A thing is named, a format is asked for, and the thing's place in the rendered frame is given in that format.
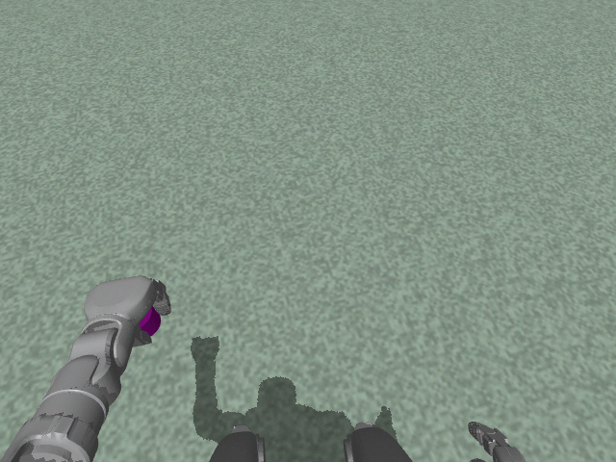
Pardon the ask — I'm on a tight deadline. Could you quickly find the left robot hand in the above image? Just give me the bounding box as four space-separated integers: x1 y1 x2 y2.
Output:
84 275 171 347

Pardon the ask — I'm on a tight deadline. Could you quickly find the tin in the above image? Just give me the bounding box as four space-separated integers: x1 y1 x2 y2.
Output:
139 307 161 337

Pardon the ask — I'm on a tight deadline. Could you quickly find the left robot arm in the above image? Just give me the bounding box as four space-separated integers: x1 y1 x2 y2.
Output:
0 315 136 462

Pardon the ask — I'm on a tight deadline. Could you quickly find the right robot hand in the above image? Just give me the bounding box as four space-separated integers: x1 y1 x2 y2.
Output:
468 422 526 462

